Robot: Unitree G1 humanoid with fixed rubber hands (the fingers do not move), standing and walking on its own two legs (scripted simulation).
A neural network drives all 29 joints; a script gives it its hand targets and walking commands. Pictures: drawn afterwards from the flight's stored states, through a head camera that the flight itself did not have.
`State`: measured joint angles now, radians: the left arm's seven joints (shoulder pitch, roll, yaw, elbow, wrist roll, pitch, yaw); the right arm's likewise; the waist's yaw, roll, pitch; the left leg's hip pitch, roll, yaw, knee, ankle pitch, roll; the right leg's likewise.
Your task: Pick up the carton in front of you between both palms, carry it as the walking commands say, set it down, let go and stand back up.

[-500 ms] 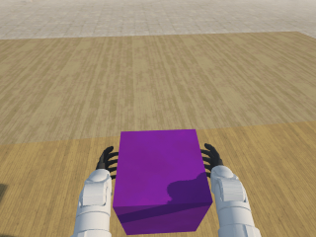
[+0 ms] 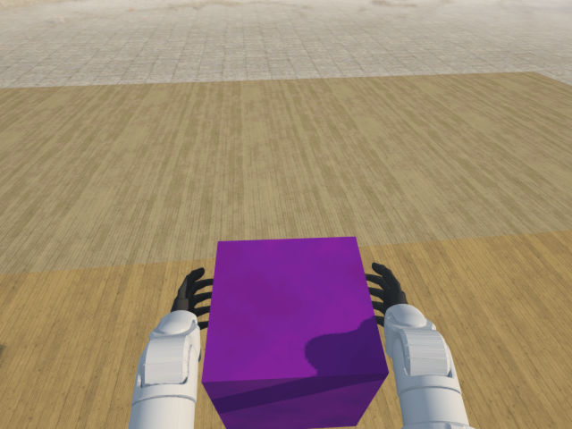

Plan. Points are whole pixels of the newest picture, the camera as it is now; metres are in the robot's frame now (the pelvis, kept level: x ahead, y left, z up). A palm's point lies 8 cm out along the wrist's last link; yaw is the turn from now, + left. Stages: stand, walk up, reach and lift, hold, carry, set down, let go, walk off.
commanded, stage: hold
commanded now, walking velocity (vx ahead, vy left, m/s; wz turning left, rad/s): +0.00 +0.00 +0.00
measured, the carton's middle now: (290, 337) +0.29 +0.00 -0.03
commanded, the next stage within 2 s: carry in 0.40 s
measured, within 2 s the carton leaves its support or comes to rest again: neither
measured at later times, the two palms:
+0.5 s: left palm (186, 314) +0.29 +0.15 +0.05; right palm (397, 310) +0.28 -0.15 +0.05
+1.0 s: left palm (204, 232) +0.43 +0.14 +0.08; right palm (383, 239) +0.41 -0.16 +0.07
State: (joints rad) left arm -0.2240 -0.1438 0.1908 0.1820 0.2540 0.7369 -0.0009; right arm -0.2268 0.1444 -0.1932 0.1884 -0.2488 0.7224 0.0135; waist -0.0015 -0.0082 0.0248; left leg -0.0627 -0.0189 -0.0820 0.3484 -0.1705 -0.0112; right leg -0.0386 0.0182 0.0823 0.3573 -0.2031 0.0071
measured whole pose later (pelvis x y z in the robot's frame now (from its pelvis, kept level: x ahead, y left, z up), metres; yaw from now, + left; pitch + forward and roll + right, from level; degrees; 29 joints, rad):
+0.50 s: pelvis -0.01 +0.00 -0.01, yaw -2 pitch -3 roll +0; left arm -0.26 -0.15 0.23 0.18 0.25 0.78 0.00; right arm -0.28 0.16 -0.21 0.20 -0.26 0.78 0.01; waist 0.02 0.00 -0.07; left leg -0.20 -0.01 -0.05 0.46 -0.28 -0.01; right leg -0.22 0.01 0.06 0.55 -0.39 0.01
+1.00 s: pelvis +0.19 +0.00 -0.01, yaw -4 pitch +5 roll +1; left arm 0.02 -0.13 0.08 -0.43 0.01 1.18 0.16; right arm 0.02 0.13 -0.04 -0.41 -0.03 1.16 -0.15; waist 0.00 -0.01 -0.19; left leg -0.31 0.02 0.24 0.45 -0.24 0.06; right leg -0.45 -0.08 -0.08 1.04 -0.41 -0.02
